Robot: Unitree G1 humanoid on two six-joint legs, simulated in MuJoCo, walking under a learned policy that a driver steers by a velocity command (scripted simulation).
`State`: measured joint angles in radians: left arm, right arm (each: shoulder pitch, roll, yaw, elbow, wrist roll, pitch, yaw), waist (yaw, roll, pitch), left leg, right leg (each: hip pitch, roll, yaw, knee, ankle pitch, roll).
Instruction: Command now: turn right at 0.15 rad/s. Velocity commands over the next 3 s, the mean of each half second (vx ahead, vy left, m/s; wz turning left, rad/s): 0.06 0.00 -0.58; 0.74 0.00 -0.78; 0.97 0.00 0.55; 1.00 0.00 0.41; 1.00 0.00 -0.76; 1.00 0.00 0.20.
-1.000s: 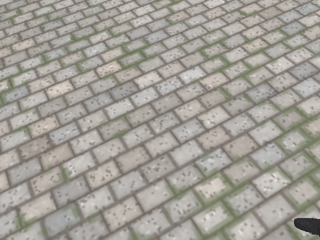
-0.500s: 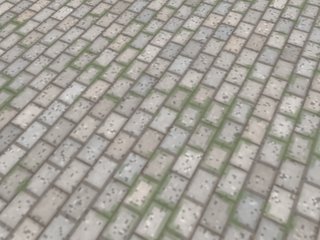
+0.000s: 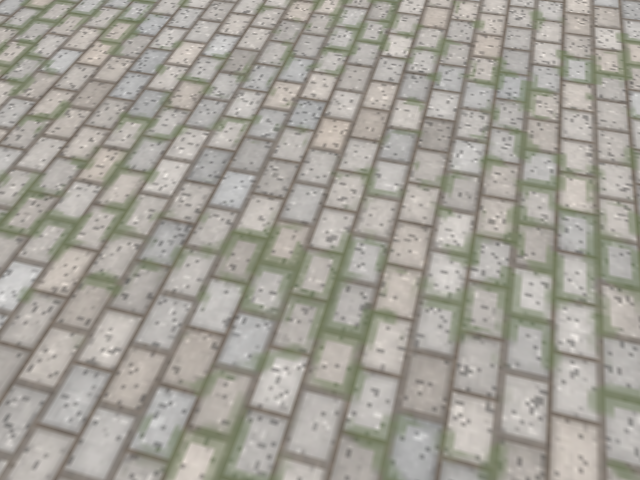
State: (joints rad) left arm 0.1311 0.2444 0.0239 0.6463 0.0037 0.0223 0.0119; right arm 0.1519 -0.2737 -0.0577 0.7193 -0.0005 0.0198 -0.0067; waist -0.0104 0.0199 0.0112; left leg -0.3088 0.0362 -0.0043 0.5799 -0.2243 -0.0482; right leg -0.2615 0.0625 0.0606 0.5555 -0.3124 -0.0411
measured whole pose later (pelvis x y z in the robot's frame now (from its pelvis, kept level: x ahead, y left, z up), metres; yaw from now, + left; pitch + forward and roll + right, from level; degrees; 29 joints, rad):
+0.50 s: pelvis +0.02 -0.05 +0.00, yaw -18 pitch +2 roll +2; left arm 0.33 0.29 0.09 0.65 -0.02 -0.01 -0.01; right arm 0.10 -0.30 -0.09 0.69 0.02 -0.02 -0.01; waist 0.03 0.05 0.03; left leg -0.48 0.03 -0.02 1.10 -0.46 0.01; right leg -0.34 0.03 0.03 0.62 -0.33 -0.09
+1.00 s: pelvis +0.27 -0.13 +0.00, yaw -39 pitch +3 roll +1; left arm 0.28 0.33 0.06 0.74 0.04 -0.05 -0.03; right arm 0.27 -0.31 -0.06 0.73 -0.05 -0.06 0.01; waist -0.01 -0.04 -0.03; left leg -0.27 -0.04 -0.01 0.50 -0.30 0.03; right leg -0.39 0.10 0.12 1.14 -0.33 -0.09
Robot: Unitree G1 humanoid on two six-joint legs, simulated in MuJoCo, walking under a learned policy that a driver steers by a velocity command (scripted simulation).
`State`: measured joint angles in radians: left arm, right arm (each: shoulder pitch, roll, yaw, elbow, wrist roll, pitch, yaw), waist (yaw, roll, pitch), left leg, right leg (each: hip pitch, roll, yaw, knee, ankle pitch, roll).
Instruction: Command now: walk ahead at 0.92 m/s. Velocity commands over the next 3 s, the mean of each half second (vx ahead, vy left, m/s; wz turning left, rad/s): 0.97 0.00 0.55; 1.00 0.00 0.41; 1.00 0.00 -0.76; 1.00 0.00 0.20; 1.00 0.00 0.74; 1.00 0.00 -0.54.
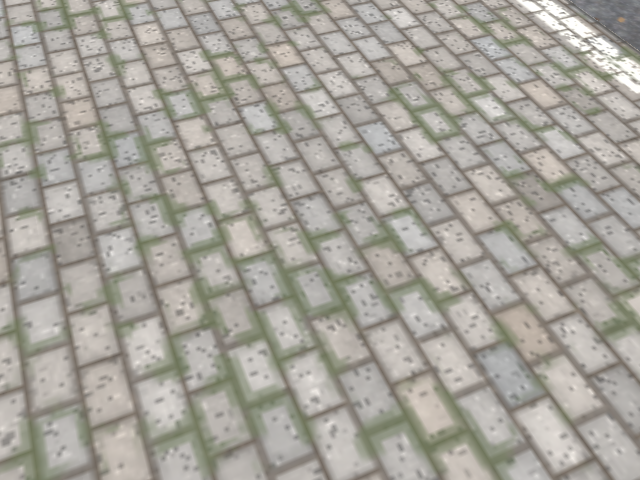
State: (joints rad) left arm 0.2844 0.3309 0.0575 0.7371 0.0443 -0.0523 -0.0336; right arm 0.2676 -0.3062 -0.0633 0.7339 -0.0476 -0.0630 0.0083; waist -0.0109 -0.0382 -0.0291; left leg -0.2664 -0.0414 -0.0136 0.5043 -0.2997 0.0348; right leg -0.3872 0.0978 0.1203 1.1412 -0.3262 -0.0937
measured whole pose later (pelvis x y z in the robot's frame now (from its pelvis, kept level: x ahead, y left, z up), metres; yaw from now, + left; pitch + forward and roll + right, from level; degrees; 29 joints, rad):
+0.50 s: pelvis +0.42 +0.02 +0.00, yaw +20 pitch +2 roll -3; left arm 0.39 0.31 0.05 0.84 0.03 -0.10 0.00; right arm 0.18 -0.35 -0.08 0.74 -0.03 0.00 0.06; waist 0.03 0.05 0.00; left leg -0.72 0.08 0.02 1.20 -0.19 0.08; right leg -0.02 0.02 -0.17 0.33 -0.35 0.00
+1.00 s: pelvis +0.84 +0.25 -0.01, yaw +30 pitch +0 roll +1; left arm 0.14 0.27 0.00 0.74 0.00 -0.04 -0.05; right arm 0.43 -0.28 -0.03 0.86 -0.01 -0.12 0.02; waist -0.04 -0.02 0.05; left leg 0.14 -0.16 0.11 0.18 -0.33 0.14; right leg -0.80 -0.10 -0.01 0.84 0.06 -0.07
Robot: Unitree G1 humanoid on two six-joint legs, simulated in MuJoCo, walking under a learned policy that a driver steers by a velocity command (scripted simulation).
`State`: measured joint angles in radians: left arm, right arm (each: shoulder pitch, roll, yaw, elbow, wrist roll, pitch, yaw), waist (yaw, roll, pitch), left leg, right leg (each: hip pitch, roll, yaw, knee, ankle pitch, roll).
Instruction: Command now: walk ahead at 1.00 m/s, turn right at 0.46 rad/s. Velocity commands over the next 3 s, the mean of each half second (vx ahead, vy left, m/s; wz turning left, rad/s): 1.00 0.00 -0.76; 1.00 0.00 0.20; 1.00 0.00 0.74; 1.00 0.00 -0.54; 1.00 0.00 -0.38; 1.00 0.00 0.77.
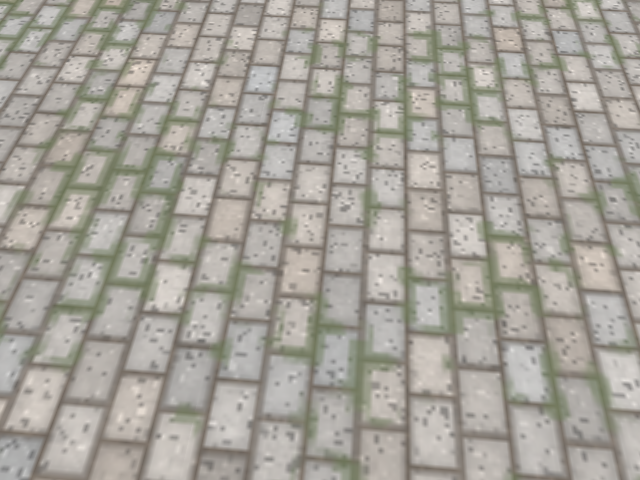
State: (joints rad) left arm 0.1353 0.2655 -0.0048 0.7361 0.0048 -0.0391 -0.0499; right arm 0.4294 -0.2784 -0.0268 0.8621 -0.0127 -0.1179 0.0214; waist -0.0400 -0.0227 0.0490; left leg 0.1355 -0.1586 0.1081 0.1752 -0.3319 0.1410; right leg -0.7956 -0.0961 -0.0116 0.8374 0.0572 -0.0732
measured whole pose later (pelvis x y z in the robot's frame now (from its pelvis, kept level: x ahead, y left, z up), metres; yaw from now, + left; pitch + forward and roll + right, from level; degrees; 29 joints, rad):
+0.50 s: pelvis +0.49 -0.06 +0.00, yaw -24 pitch +3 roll +1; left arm 0.48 0.32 0.08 0.88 -0.01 -0.07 -0.02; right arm -0.06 -0.26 0.07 0.55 -0.04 -0.07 0.02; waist 0.15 -0.01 0.02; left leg -0.66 0.08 -0.08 0.56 0.02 -0.03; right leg 0.09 0.16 0.28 0.29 -0.38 -0.16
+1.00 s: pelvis +0.93 -0.22 -0.01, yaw -15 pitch +2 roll +0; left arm 0.06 0.24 -0.01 0.64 0.07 -0.09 0.00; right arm 0.52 -0.29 -0.06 0.87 0.01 -0.05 0.02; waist -0.10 0.02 -0.02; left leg -0.26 -0.03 -0.09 1.12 -0.39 0.09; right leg -0.42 -0.02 -0.02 0.66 -0.27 0.00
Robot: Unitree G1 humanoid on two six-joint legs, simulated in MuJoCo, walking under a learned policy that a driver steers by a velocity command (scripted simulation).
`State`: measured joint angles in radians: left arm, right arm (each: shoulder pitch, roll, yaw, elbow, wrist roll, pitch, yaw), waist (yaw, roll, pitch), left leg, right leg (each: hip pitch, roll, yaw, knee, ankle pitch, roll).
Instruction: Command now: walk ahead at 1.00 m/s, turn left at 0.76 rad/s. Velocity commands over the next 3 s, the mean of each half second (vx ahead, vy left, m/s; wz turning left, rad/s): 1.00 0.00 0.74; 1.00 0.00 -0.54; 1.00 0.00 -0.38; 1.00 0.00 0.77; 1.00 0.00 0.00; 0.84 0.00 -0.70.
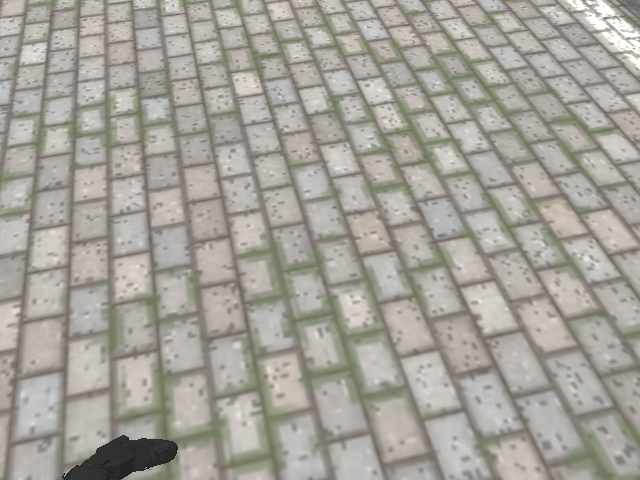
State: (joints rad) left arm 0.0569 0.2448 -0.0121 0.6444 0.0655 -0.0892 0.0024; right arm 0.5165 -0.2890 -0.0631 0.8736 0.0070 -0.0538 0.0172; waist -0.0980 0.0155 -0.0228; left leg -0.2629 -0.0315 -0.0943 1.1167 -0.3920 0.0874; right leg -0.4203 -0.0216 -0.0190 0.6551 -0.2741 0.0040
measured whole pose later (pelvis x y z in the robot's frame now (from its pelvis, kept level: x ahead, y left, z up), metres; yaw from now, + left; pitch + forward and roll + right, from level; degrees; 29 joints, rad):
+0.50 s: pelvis +0.45 +0.10 +0.00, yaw +23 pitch +0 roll +2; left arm 0.20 0.23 -0.02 0.70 0.04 -0.07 -0.01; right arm 0.33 -0.31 -0.04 0.79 -0.03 -0.03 0.01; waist 0.01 -0.01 0.04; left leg -0.25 -0.20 0.05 0.55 -0.29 0.18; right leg -0.56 -0.12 0.05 1.33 -0.33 0.00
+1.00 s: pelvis +0.93 +0.19 +0.01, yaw +3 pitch +0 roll -1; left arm 0.50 0.31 0.06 0.89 0.01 -0.04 -0.01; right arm 0.08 -0.24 0.05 0.61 -0.07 -0.07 0.01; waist 0.06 0.00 0.01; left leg -0.66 0.11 -0.11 1.10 -0.27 -0.04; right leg -0.13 0.22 0.08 0.39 -0.24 -0.18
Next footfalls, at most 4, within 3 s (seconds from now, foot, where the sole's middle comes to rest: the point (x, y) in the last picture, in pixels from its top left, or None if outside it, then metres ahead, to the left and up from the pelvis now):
0.34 left None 0.48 0.13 -0.76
0.78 right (228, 313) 0.93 0.18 -0.76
1.20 left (157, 201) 1.35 0.38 -0.76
1.58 right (259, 133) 1.63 0.08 -0.76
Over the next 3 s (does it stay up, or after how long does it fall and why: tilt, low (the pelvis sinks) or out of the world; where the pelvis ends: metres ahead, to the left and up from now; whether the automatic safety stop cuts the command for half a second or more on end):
stays up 2.79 0.48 0.01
